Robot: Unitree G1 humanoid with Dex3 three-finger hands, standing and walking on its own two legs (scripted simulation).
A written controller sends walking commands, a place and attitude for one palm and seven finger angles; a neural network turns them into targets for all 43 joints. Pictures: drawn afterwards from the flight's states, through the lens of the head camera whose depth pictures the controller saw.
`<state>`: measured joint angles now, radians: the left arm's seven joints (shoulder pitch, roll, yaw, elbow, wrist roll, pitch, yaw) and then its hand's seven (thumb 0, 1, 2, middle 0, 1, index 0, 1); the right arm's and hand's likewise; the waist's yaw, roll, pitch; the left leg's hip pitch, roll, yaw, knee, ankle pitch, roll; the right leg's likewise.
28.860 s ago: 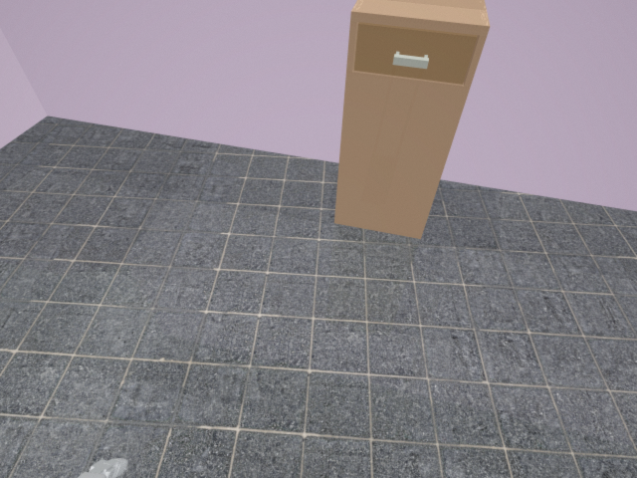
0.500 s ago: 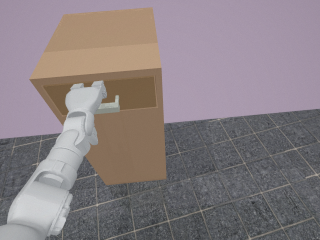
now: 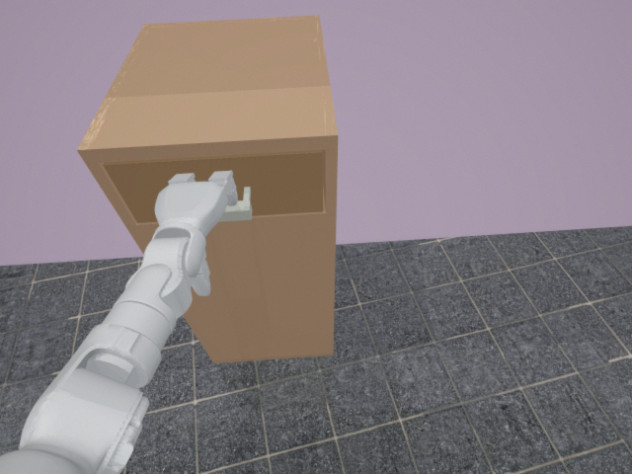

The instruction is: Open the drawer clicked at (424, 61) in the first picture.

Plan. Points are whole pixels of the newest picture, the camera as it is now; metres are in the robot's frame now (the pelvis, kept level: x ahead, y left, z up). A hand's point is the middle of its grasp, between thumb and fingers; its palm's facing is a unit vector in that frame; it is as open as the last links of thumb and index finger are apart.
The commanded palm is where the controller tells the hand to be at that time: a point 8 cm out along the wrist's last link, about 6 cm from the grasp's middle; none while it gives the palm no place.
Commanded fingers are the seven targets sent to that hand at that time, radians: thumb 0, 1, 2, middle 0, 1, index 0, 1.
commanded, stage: re-aim the fingers above the handle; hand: left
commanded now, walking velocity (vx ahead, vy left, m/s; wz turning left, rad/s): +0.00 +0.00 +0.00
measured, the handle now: (221, 202) +0.53 +0.17 +0.01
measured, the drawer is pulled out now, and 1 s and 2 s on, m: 0.00 0.00 0.00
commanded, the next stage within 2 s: lower the fingers behind the handle in 1.20 s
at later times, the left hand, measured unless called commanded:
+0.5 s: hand (236, 236) +0.42 +0.13 +0.05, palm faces -0.09 -0.08 -0.99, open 13.9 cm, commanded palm +0.42 +0.16 +0.13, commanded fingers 0.00 -0.50 0.30 -0.30 -1.20 -0.30 -1.20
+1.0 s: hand (259, 229) +0.43 +0.09 +0.06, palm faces -0.02 -0.11 -0.99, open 13.8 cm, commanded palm +0.43 +0.17 +0.13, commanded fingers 0.00 -0.50 0.30 -0.30 -1.20 -0.30 -1.20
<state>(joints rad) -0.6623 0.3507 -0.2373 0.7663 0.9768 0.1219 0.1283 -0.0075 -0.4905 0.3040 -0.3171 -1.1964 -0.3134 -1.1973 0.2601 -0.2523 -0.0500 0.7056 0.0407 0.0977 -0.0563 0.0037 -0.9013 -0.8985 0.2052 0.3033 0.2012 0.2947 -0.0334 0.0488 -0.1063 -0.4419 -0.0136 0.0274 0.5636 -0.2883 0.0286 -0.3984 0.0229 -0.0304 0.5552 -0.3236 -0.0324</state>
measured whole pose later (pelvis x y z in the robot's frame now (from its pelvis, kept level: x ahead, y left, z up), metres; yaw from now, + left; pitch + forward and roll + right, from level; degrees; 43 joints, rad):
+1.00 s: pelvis -0.01 -0.01 -0.01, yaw +0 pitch +10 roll +0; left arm -0.67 0.30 -0.25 0.68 1.00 -0.07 0.18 -0.01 -0.49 0.30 -0.32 -1.20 -0.32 -1.20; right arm 0.24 -0.26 -0.05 0.71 0.02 0.06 -0.08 0.00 -0.90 -0.90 0.20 0.30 0.20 0.29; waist -0.05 0.04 -0.09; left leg -0.50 -0.01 0.03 0.62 -0.30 0.02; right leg -0.46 0.03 -0.03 0.62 -0.34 -0.04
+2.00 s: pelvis -0.01 +0.00 -0.01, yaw -1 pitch +13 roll +0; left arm -0.72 0.33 -0.19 0.91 1.05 0.07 0.32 -0.01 -0.49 0.30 -0.31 -1.22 -0.30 -1.19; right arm 0.33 -0.25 -0.07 0.75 0.02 0.08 -0.04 0.00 -0.90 -0.90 0.20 0.30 0.20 0.29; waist -0.05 0.04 -0.13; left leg -0.58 -0.01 0.03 0.67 -0.32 0.03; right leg -0.54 0.03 -0.03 0.66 -0.35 -0.03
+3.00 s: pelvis -0.03 +0.00 -0.02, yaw -1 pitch +16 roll -1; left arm -0.83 0.32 -0.19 1.04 1.05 0.19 0.38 0.00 -0.49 0.30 -0.26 -1.30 -0.25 -1.18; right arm 0.32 -0.23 -0.02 0.70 0.02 0.08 -0.03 0.00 -0.90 -0.90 0.21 0.30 0.20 0.29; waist -0.09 0.04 -0.16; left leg -0.71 0.01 0.04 0.75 -0.32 0.03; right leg -0.67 0.04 -0.02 0.74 -0.35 -0.03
